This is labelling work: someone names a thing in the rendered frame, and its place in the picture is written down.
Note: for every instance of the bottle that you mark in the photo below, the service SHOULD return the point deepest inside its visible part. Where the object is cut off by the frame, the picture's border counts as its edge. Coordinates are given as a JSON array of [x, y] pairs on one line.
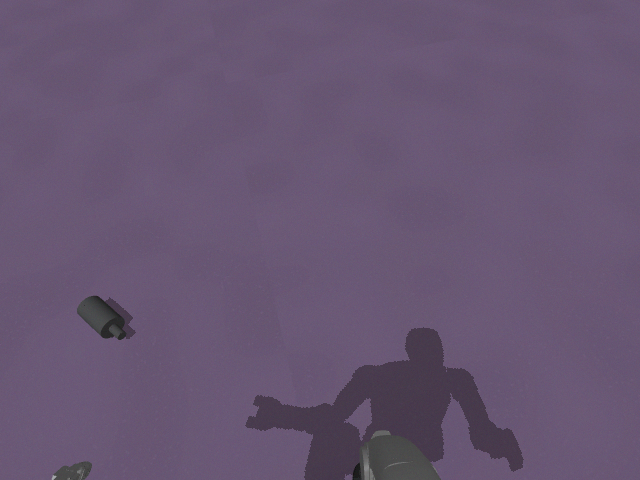
[[101, 317]]

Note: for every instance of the left robot hand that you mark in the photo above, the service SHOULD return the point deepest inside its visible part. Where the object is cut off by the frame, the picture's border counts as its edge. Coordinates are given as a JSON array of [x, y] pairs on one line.
[[78, 471]]

